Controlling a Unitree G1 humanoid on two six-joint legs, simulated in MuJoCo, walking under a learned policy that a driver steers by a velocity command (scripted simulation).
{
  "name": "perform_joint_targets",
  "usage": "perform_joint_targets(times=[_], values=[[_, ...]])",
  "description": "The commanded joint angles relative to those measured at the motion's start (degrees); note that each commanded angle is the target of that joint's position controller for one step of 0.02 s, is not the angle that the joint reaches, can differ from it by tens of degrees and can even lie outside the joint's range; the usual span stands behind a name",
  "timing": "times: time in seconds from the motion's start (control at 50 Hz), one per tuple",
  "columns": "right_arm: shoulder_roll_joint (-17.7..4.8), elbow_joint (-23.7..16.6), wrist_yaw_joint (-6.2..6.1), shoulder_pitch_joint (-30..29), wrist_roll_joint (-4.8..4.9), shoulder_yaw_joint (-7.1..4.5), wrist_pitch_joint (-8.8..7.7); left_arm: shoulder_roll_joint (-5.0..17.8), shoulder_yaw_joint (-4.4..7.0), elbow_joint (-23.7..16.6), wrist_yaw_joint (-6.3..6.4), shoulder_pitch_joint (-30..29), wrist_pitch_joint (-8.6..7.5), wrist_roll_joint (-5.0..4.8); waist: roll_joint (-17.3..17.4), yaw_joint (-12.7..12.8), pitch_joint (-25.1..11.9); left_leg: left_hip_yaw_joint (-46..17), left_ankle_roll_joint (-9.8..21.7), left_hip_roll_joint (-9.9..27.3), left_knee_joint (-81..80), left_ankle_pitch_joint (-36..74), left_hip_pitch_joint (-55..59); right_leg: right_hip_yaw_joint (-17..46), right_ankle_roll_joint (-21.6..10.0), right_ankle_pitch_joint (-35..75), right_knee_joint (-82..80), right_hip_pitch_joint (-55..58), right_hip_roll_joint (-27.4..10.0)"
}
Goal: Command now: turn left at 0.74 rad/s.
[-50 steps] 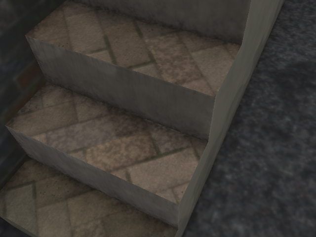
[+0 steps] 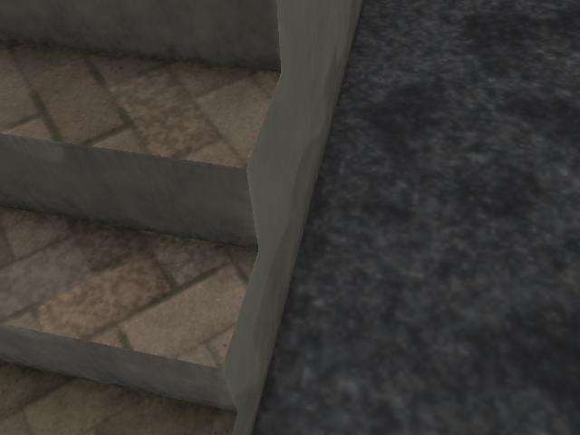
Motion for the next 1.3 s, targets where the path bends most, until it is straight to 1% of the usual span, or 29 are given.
perform_joint_targets(times=[0.02,0.16,0.32,0.36,0.4,0.42,0.44,0.46,0.48,0.52,0.56,0.66,0.7,0.8,0.82,0.84,0.88,0.9,0.94,0.98,1.04,1.1,1.12,1.14,1.16,1.18,1.2,1.24,1.3], values=[[-6.3,-2.8,0.86,2.8,-0.21,-1.89,0.29,5.2,0.96,-4.8,0.34,-4.3,-0.97,0.86,-7.2,-1.9,-2.7,3.8,0.5,2.0,20.4,0.1,-5.9,7.0,-5.5,28.5,-8.7,2.1,-16.1],[-4.9,-6.2,3.12,-3.5,0.38,-0.06,1.58,7.2,2.0,-2.5,0.56,4.2,-1.5,0.19,-9.5,3.0,-4.7,7.4,-2.2,4.6,12.6,3.0,-9.1,-0.2,-8.4,37.3,-5.6,12.8,-18.3],[-3.7,-10.3,3.85,-7.3,1.03,0.93,1.84,9.9,3.48,-1.3,-1.4,4.1,-1.87,-0.13,-10.0,3.7,-5.5,12.2,1.7,5.6,-6.9,-1.6,4.4,-6.5,-7.1,34.2,-3.0,7.6,-22.1],[-3.7,-10.4,3.42,-5.6,0.32,1.04,1.07,10.9,3.7,-0.5,-1.56,3.7,-1.72,-0.77,-10.7,2.9,-6.6,12.9,3.2,4.1,-14.0,-0.3,9.0,-7.3,-5.8,33.5,0.4,6.1,-21.9],[-5.1,-8.0,2.39,1.6,-1.43,0.74,-0.58,10.2,3.53,0.5,-1.84,4.4,-1.12,-1.44,-3.0,-1.4,-10.4,7.8,5.6,4.7,-29.3,13.1,24.2,-12.2,0.0,23.2,12.9,-3.0,-18.2],[-13.1,-8.5,1.45,3.5,-1.58,-0.81,-1.41,5.0,1.98,-2.8,-2.49,4.3,-0.91,-0.65,14.6,-1.1,-10.6,-15.5,11.1,21.5,-32.7,29.1,33.6,-15.5,5.6,-10.0,27.2,-22.0,-10.3],[-15.1,-7.6,0.81,6.4,-0.31,-1.48,-1.52,5.4,1.77,-3.9,-1.91,0.6,-0.14,0.69,11.8,-4.0,-10.1,-18.7,19.6,29.4,-31.3,48.3,26.3,-6.0,6.4,-22.3,35.6,-23.1,-5.1],[-11.3,-7.1,0.39,4.6,0.36,-0.31,-1.35,6.3,2.07,-2.8,-2.05,1.1,0.41,0.23,5.3,-2.3,-8.7,-12.2,20.0,25.9,-30.8,49.0,24.1,-2.0,6.5,-19.0,38.2,-21.0,-6.8],[-8.6,-7.1,0.13,-0.6,0.44,0.92,-1.06,5.6,1.86,-1.5,-2.37,2.3,0.43,-0.74,4.3,0.6,-5.5,-7.3,17.8,21.8,-32.2,43.2,19.6,-0.8,6.2,-13.8,36.4,-19.0,-7.1],[-7.0,-7.8,-0.42,-7.0,0.37,1.78,-0.96,7.5,2.56,0.8,-2.5,5.1,0.11,0.06,5.0,3.4,-4.5,-2.4,14.2,16.1,-32.8,42.1,18.1,-2.1,5.5,-7.2,34.1,-16.1,-5.9],[-6.3,-6.4,-0.64,-5.9,0.58,2.25,-1.47,7.0,2.5,2.3,-2.52,7.7,0.14,0.37,3.2,3.6,-7.4,-1.4,13.9,15.7,-32.6,43.9,19.9,-1.9,5.4,-6.3,32.9,-14.1,-5.1],[-5.8,-2.6,-0.71,-3.3,-0.21,3.13,-2.18,4.6,1.54,3.1,-1.61,5.7,0.66,0.01,4.4,1.3,-5.8,-3.3,14.0,15.8,-34.4,30.6,19.8,-1.2,4.7,-7.6,19.8,-10.6,-4.7],[-2.6,-1.2,-1.0,-4.3,-0.8,4.64,-2.57,2.8,0.69,4.8,-1.68,6.9,0.55,-0.3,4.2,1.3,-6.2,-1.6,13.1,15.7,-35.8,22.6,17.3,-1.0,4.0,-7.4,11.9,-4.4,-4.7],[-8.9,0.9,-1.81,-3.5,0.04,2.35,-2.18,6.4,1.57,3.9,-2.29,6.1,-1.76,-0.91,2.9,2.3,-3.8,-0.3,9.9,15.5,-30.0,16.2,14.9,0.1,1.3,3.6,1.2,-1.8,-4.2],[-8.3,0.6,-1.82,-3.6,-0.18,2.14,-2.15,8.0,1.94,4.1,-2.45,8.0,-2.18,-0.63,-0.2,2.6,-4.3,1.5,8.4,13.8,-25.2,15.9,13.6,4.9,-0.1,9.3,0.8,-1.1,-7.4],[-5.9,-0.6,-1.81,-3.6,-0.1,2.44,-1.91,11.6,3.22,4.8,-2.45,8.5,-2.18,-1.5,-8.9,0.9,-2.5,7.7,5.9,7.1,-20.3,11.0,9.6,14.1,-3.4,18.0,-0.6,-2.8,-12.1],[-3.8,-2.8,-1.98,-8.6,-0.14,2.84,-1.46,14.7,4.82,5.0,-2.77,12.1,-1.75,-0.54,-16.9,5.5,-0.6,8.7,3.1,-1.4,0.3,-4.6,-0.8,31.2,-12.9,27.4,-9.4,-0.9,-22.4],[-3.9,-2.9,-1.52,-8.4,-0.08,2.78,-1.38,13.9,4.99,4.6,-2.49,10.7,-1.42,-0.37,-12.9,4.6,-1.9,4.8,2.8,-0.4,7.1,-6.2,-1.6,29.2,-14.1,28.0,-9.3,-0.9,-21.1],[-3.8,-2.7,-1.17,-5.8,0.13,2.61,-1.63,12.3,5.1,3.1,-2.0,4.3,-0.3,-0.99,-8.4,0.7,-3.2,2.5,2.2,1.3,5.9,-0.7,-0.8,23.3,-10.2,23.3,-7.6,-1.4,-15.3],[-3.4,-2.8,-1.27,-6.6,0.12,2.93,-1.94,10.5,5.11,2.2,-2.39,3.0,0.39,-1.12,-9.4,1.7,-4.7,4.7,0.9,0.3,-1.7,0.8,0.4,21.6,-7.5,20.9,-6.8,0.7,-11.7],[-3.1,-4.1,-1.51,-6.7,0.86,3.26,-2.43,11.9,6.19,2.6,-2.8,4.8,0.93,-1.07,-11.5,3.4,-7.4,4.2,0.6,-0.7,-11.8,1.5,5.2,25.0,-6.3,20.2,-5.2,1.8,-11.1],[-4.0,-2.2,-2.75,1.2,1.01,2.92,-3.4,11.8,6.41,0.7,-3.29,-0.4,0.78,-1.21,-12.0,-0.6,-8.3,4.7,1.4,-0.9,-30.7,9.6,19.4,26.1,-1.4,9.8,-2.8,-6.2,-7.0],[-8.2,-1.9,-3.39,2.6,0.34,1.92,-3.76,8.9,5.65,0.0,-3.32,0.5,0.45,-1.31,-5.8,0.1,-8.1,-2.3,3.2,7.4,-37.2,6.9,25.9,22.5,1.8,-1.6,2.3,-13.9,-2.8],[-14.7,-3.8,-3.44,-0.7,-0.35,0.7,-3.35,3.6,4.5,-1.1,-3.28,3.9,0.12,-1.4,10.9,2.0,-9.0,-20.3,8.9,24.3,-42.0,1.1,28.2,8.9,4.9,-14.7,18.7,-23.5,6.8],[-12.5,-4.7,-2.95,-4.0,-0.91,1.14,-3.02,9.9,5.63,0.1,-3.07,3.0,0.39,0.76,7.2,2.1,-6.0,-19.1,13.6,28.4,-41.4,5.6,18.7,5.4,5.3,-15.6,29.9,-23.8,1.0],[-7.6,-5.8,-2.66,-5.9,-1.22,2.58,-3.07,11.6,6.32,0.6,-3.38,2.3,0.78,0.81,3.8,3.4,-4.4,-15.1,14.4,26.0,-40.5,10.8,14.7,5.3,4.8,-12.8,35.5,-21.2,-0.7],[-5.3,-6.1,-2.57,-7.8,-1.02,3.26,-3.12,10.8,6.24,1.6,-3.98,3.3,1.46,0.89,2.3,4.5,-2.6,-8.2,13.4,22.0,-39.2,14.9,12.9,4.7,4.6,-9.5,39.5,-20.6,-1.8],[-5.6,-6.5,-2.94,-8.1,-0.96,3.11,-3.45,9.6,5.8,2.5,-5.57,5.8,2.47,0.11,4.3,4.7,-2.8,0.5,11.9,17.4,-36.9,20.8,15.6,2.7,5.3,-5.4,42.9,-21.4,-2.5],[-6.3,-5.5,-2.81,-1.9,-0.58,2.59,-3.71,8.5,4.91,0.0,-6.54,0.1,2.68,-0.27,5.2,0.5,-3.3,3.4,12.8,18.8,-35.3,26.4,23.6,0.7,7.1,-5.1,37.3,-25.1,-3.7]])
Velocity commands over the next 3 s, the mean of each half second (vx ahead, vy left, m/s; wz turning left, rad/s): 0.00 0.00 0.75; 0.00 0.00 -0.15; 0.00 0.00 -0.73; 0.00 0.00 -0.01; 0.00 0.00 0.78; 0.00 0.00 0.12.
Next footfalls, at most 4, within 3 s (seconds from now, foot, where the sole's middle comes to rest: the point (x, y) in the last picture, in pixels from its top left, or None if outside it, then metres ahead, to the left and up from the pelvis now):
0.40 left None -0.04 0.11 -0.78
0.82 right None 0.01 -0.08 -0.78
1.12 left None -0.06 0.13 -0.78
1.56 right None -0.10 -0.09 -0.78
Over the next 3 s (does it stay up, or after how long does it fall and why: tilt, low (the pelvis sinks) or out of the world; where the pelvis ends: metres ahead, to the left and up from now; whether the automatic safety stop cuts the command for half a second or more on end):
stays up -0.18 0.02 0.00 its command is cut before an obstacle from the start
